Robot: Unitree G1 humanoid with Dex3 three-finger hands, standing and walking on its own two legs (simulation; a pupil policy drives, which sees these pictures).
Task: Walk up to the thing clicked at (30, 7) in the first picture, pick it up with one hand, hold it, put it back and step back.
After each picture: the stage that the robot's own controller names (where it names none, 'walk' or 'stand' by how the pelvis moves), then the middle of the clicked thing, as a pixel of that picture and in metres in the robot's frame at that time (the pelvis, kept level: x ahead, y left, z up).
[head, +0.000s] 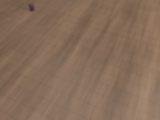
stand; (31, 6) +2.12 +0.69 -0.72
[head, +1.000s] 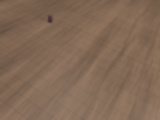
walk; (50, 18) +2.04 +0.34 -0.69
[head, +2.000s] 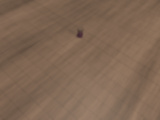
walk; (80, 32) +1.44 +0.02 -0.70
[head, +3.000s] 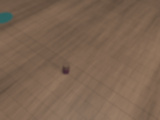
walk; (66, 68) +0.98 +0.09 -0.71
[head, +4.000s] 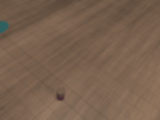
walk; (60, 94) +0.68 +0.13 -0.71
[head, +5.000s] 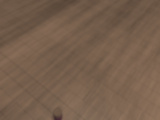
stand; (57, 114) +0.50 +0.14 -0.71
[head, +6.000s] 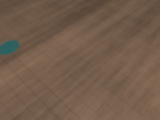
stand; out of the picture +0.45 +0.13 -0.72
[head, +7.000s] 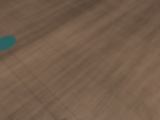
stand; out of the picture +0.43 +0.14 -0.72
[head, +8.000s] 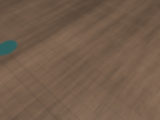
stand; out of the picture +0.44 +0.14 -0.73
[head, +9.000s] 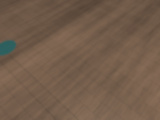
stand; out of the picture +0.43 +0.15 -0.73
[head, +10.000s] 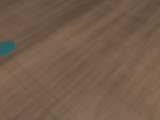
stand; out of the picture +0.43 +0.15 -0.73
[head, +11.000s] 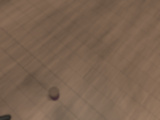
go down; (54, 94) +0.46 +0.14 -0.60
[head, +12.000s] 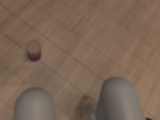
go down; (34, 51) +0.53 +0.16 -0.31
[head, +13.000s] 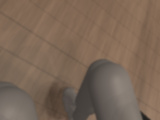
close in; out of the picture +0.53 +0.20 -0.25
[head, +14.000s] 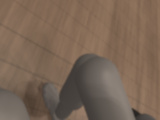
close; out of the picture +0.52 +0.22 -0.24
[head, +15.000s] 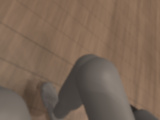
lift; out of the picture +0.49 +0.20 -0.25
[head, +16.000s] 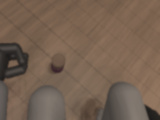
lift; (57, 64) +0.47 +0.10 -0.34
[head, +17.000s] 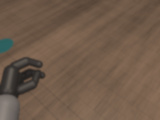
go down; out of the picture +0.40 +0.08 -0.66
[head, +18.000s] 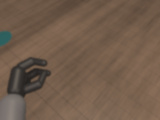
hold; out of the picture +0.39 +0.09 -0.68
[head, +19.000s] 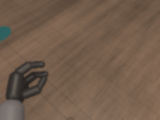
crouch; out of the picture +0.39 +0.09 -0.68
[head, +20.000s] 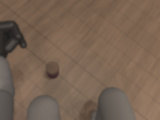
crouch; (52, 70) +0.47 +0.09 -0.41
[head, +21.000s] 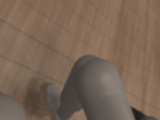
lower; out of the picture +0.47 +0.16 -0.25
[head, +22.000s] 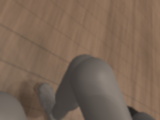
lower; out of the picture +0.47 +0.17 -0.25
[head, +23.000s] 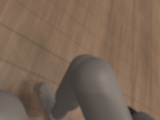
lower; out of the picture +0.47 +0.17 -0.25
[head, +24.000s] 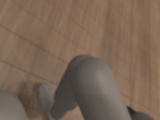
lower; out of the picture +0.47 +0.18 -0.25
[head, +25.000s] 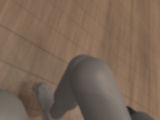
loosen; out of the picture +0.47 +0.18 -0.26
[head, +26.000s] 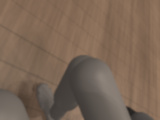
withdraw; out of the picture +0.43 +0.13 -0.26
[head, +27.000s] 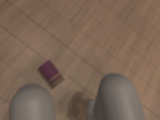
walk; (51, 74) +0.39 +0.07 -0.32
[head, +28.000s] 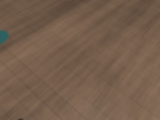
stand; out of the picture +0.30 +0.03 -0.67
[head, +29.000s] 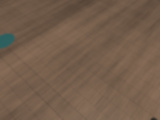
stand; out of the picture +0.31 +0.05 -0.69
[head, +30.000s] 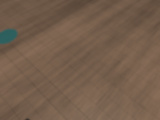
stand; out of the picture +0.30 +0.05 -0.69
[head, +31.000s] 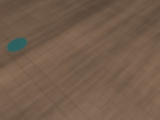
walk; out of the picture +0.32 +0.05 -0.75
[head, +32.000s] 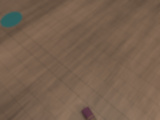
walk; (88, 115) +0.40 -0.03 -0.73
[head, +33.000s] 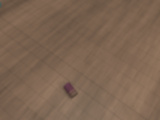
walk; (70, 90) +0.60 +0.04 -0.73
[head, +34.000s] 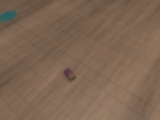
stand; (69, 74) +0.88 +0.18 -0.72
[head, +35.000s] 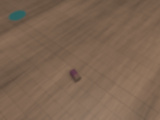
stand; (75, 75) +0.91 +0.09 -0.74
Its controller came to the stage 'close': yes
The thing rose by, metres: 0.01
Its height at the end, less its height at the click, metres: -0.02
